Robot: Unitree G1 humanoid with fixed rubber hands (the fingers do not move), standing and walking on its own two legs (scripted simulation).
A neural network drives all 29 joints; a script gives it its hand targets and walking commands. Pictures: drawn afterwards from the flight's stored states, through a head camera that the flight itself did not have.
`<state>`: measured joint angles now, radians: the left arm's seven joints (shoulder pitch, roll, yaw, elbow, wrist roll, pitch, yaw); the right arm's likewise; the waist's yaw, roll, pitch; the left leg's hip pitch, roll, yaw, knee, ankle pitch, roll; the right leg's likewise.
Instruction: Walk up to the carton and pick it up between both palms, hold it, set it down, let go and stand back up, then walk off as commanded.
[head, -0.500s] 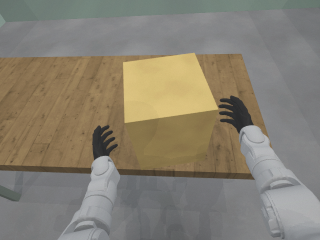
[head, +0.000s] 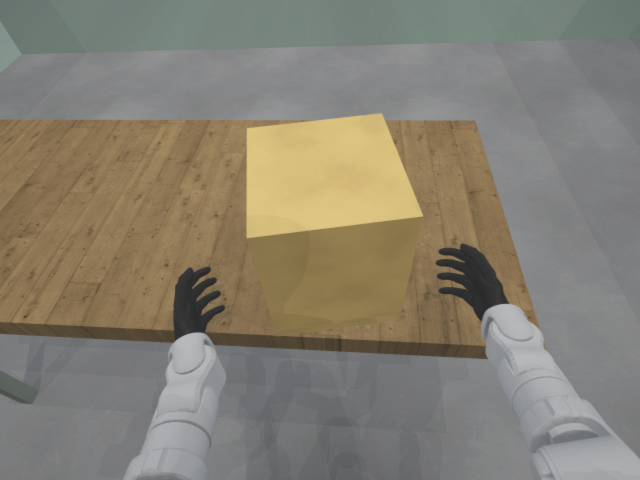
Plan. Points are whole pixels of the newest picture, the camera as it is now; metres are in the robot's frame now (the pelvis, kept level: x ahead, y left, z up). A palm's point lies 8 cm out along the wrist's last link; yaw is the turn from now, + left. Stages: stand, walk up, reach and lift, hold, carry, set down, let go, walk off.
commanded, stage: set down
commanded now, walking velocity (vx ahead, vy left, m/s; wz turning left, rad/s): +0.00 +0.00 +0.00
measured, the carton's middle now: (327, 229) +0.48 +0.06 +0.02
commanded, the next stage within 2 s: none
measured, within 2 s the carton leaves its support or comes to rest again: neither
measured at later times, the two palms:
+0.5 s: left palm (183, 357) +0.26 +0.21 +0.01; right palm (502, 334) +0.34 -0.18 +0.00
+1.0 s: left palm (172, 402) +0.21 +0.21 +0.01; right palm (524, 391) +0.28 -0.20 -0.02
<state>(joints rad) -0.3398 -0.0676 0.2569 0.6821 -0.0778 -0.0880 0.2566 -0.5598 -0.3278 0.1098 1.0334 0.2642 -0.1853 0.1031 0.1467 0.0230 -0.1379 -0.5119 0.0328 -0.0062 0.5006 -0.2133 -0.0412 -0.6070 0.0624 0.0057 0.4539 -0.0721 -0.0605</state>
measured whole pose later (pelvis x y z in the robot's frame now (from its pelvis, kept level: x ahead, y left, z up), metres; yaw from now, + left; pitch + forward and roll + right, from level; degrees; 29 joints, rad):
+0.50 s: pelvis +0.00 +0.00 +0.01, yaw +0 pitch +7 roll +1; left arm -0.09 -0.07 0.11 0.34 -0.06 0.05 0.27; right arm -0.32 -0.33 0.05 0.88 0.26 -0.20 0.18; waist 0.15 -0.04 -0.06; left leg -0.37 0.03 -0.01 0.47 -0.22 -0.04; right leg -0.46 0.06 0.01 0.43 -0.09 -0.06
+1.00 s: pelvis +0.02 +0.01 +0.01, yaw +0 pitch +4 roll +1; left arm 0.21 -0.07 0.02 0.14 -0.05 0.03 0.28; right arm 0.00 -0.33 0.02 0.71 0.26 -0.25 0.21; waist 0.14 -0.04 -0.06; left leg -0.28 0.03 -0.01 0.44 -0.24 -0.04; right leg -0.37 0.06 0.01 0.41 -0.11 -0.06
